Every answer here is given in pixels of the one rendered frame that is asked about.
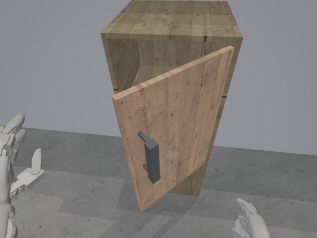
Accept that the cupboard door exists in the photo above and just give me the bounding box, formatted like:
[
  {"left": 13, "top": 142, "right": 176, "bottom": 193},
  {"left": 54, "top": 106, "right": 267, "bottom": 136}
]
[{"left": 111, "top": 46, "right": 234, "bottom": 212}]

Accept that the robot left forearm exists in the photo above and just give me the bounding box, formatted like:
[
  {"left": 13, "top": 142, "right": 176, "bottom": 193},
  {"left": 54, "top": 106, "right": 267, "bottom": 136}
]
[{"left": 0, "top": 203, "right": 18, "bottom": 238}]

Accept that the robot right hand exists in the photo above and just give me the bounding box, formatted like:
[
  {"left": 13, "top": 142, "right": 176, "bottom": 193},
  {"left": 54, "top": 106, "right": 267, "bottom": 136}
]
[{"left": 232, "top": 198, "right": 270, "bottom": 238}]

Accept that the robot left hand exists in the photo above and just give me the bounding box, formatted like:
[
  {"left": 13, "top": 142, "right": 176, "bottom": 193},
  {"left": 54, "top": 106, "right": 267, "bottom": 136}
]
[{"left": 0, "top": 113, "right": 44, "bottom": 204}]

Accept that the handle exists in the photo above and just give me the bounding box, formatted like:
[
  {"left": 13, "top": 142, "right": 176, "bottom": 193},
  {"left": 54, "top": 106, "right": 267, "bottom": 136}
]
[{"left": 138, "top": 131, "right": 160, "bottom": 184}]

